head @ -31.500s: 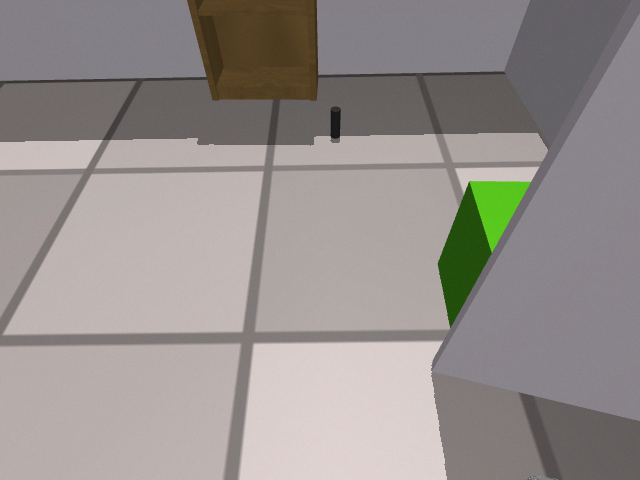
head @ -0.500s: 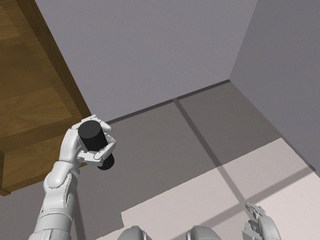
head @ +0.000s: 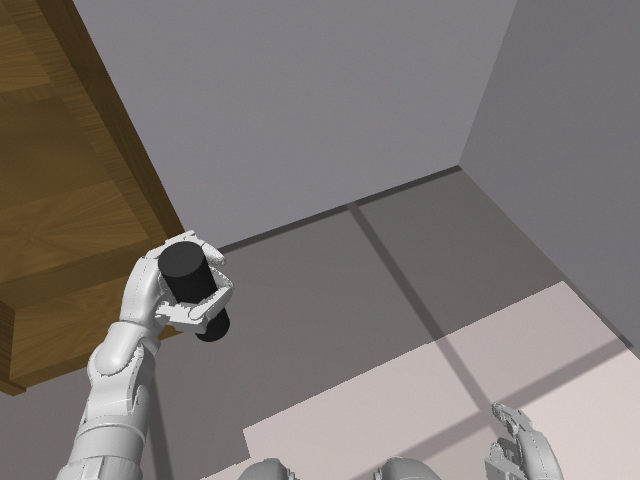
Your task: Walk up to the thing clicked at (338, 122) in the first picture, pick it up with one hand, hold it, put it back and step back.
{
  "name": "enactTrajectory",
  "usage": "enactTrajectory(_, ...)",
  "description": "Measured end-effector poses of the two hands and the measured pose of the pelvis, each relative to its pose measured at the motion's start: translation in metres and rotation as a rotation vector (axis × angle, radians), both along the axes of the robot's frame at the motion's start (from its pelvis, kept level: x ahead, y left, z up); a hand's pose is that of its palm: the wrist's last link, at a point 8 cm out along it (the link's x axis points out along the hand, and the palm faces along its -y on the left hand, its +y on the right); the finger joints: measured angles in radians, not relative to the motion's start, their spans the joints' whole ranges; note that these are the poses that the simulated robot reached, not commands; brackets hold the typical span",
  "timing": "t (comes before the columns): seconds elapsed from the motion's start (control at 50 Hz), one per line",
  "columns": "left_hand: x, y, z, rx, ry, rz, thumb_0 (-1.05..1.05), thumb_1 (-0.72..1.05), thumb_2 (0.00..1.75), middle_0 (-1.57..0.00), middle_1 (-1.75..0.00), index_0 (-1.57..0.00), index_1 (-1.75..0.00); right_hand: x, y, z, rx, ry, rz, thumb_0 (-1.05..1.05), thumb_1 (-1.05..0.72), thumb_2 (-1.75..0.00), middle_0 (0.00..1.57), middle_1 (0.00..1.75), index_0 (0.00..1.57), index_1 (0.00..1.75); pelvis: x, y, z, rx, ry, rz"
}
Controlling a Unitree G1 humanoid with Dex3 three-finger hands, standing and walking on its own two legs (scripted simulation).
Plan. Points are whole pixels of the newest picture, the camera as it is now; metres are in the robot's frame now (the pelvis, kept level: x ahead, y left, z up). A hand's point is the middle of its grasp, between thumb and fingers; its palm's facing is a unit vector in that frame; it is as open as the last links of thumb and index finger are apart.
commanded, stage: hold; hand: left
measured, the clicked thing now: (198, 296) +0.32 +0.17 +0.04
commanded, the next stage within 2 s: crouch in 1.80 s
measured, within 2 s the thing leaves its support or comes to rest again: neither
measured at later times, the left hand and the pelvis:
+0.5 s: hand (200, 290) +0.32 +0.16 +0.06, palm faces -0.21 -0.98 +0.00, open 6.9 cm; pelvis +0.00 +0.01 +0.00, yaw +0 degrees
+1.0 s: hand (197, 291) +0.32 +0.16 +0.06, palm faces -0.20 -0.98 +0.00, open 6.9 cm; pelvis +0.00 +0.01 +0.00, yaw +0 degrees
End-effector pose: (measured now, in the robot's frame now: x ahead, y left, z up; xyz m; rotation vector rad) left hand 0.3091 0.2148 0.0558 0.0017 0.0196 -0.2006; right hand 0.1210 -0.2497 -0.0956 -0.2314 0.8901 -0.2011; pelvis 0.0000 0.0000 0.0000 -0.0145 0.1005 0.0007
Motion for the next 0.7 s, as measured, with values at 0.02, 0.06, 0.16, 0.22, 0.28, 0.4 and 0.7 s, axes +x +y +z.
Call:
enactTrajectory(0.02, 0.0001, -0.0001, -0.0001, -0.004, 0.0, 0.002, 0.01, 0.03, 1.07, -0.92, -1.08, -0.88, -1.08, -0.0002, 0.0003, -0.0002, 0.001, 0.0, 0.0, 0.01, -0.89, -0.89, 0.2, 0.29, 0.2, 0.3, -0.0001, 0.0002, 0.0, 0.0, 0.0, 0.0)
enactTrajectory(0.06, 0.0006, 0.0002, -0.0004, -0.008, 0.0, 0.007, 0.01, 0.03, 1.07, -0.92, -1.08, -0.88, -1.08, -0.0007, 0.0007, -0.0005, 0.001, 0.002, 0.0, 0.01, -0.89, -0.89, 0.2, 0.29, 0.2, 0.3, -0.0005, 0.0004, 0.0, 0.0, 0.0, -0.001)
enactTrajectory(0.16, 0.0013, -0.0006, 0.0, -0.006, -0.003, 0.003, 0.01, 0.03, 1.07, -0.92, -1.08, -0.88, -1.08, -0.0024, 0.0018, -0.0002, 0.002, 0.005, -0.004, 0.01, -0.89, -0.89, 0.2, 0.29, 0.2, 0.3, -0.0005, 0.001, 0.0006, 0.001, -0.001, -0.003)
enactTrajectory(0.22, 0.0012, -0.0013, 0.0019, 0.0, -0.007, -0.004, 0.01, 0.03, 1.07, -0.92, -1.08, -0.88, -1.08, -0.0032, 0.0022, 0.0001, 0.001, 0.007, -0.007, 0.01, -0.9, -0.89, 0.2, 0.29, 0.2, 0.3, 0.0005, 0.0017, 0.0013, 0.0, -0.003, -0.003)
enactTrajectory(0.28, 0.0028, 0.0004, 0.0036, -0.001, -0.008, 0.005, 0.01, 0.03, 1.07, -0.92, -1.08, -0.88, -1.08, -0.0036, 0.0028, 0.0005, 0.0, 0.008, -0.008, 0.01, -0.9, -0.89, 0.2, 0.29, 0.2, 0.3, 0.0013, 0.0022, 0.0018, -0.001, -0.005, -0.003)
enactTrajectory(0.4, 0.0061, 0.0047, 0.0012, -0.009, 0.0, 0.016, 0.01, 0.03, 1.07, -0.92, -1.08, -0.88, -1.08, -0.0043, 0.0033, 0.0018, -0.003, 0.006, -0.01, 0.01, -0.9, -0.89, 0.2, 0.29, 0.2, 0.3, 0.0006, 0.0032, 0.0017, -0.001, -0.003, -0.004)
enactTrajectory(0.7, 0.0051, 0.0062, -0.0023, -0.009, 0.004, 0.017, 0.01, 0.03, 1.07, -0.92, -1.08, -0.88, -1.08, -0.0062, 0.0084, 0.0018, 0.001, 0.008, -0.008, 0.01, -0.9, -0.89, 0.2, 0.29, 0.2, 0.3, -0.0004, 0.007, 0.0012, -0.004, -0.001, -0.008)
